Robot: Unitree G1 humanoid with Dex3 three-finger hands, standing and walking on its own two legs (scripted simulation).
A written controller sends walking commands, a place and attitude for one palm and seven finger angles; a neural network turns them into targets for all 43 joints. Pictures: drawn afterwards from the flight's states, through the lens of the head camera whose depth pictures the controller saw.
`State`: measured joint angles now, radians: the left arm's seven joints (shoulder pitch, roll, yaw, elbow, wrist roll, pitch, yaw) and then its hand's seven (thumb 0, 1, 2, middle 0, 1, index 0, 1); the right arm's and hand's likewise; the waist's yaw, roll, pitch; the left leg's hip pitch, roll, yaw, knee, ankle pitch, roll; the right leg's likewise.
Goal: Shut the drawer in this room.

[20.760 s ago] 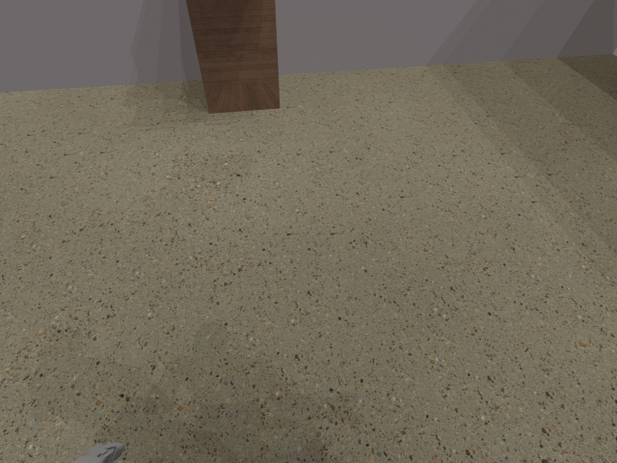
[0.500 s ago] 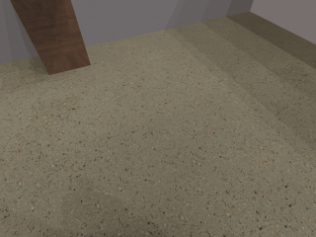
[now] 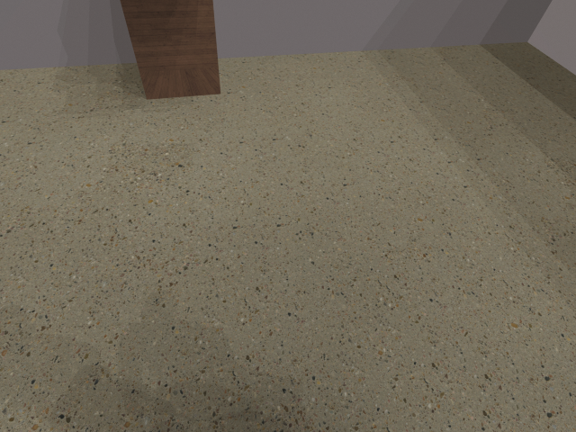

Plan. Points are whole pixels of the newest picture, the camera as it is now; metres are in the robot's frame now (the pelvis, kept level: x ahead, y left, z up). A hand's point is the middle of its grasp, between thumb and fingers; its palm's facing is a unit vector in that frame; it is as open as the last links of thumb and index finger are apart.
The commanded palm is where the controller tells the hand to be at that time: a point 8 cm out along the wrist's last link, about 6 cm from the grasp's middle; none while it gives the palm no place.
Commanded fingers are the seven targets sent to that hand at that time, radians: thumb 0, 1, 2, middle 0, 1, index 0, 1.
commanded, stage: stand and wait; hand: left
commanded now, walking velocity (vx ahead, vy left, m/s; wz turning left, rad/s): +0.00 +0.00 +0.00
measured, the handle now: out of the picture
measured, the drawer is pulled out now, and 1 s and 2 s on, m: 0.24 0.24 0.24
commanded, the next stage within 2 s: turn or walk to find it in 0.06 s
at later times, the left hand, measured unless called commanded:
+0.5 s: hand out of the picture +0.02 +0.14 -0.15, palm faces +0.14 -0.96 -0.25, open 7.3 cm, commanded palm none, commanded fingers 0.00 0.90 0.90 -0.20 -0.30 -0.20 -0.30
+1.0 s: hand out of the picture -0.06 +0.14 -0.16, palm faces +0.16 -0.98 -0.15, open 7.3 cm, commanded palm none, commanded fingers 0.00 0.90 0.90 -0.20 -0.30 -0.20 -0.30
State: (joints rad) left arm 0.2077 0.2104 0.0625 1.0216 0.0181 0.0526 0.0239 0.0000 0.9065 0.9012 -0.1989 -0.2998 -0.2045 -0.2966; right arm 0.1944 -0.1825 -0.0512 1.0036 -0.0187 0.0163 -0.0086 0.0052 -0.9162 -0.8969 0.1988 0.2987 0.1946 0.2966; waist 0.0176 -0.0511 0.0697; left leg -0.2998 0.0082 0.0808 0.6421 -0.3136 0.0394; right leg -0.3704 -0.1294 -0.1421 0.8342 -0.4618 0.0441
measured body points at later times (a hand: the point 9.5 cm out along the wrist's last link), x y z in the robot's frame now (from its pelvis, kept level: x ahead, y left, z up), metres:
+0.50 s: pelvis -0.01 -0.05 +0.02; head +0.01 -0.07 +0.46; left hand +0.01 +0.19 -0.13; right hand +0.05 -0.28 -0.15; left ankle -0.03 +0.10 -0.68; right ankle -0.02 -0.14 -0.72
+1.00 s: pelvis -0.03 -0.02 +0.02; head -0.02 -0.01 +0.47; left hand -0.07 +0.19 -0.15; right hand +0.04 -0.25 -0.13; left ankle -0.06 +0.09 -0.72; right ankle -0.02 -0.14 -0.72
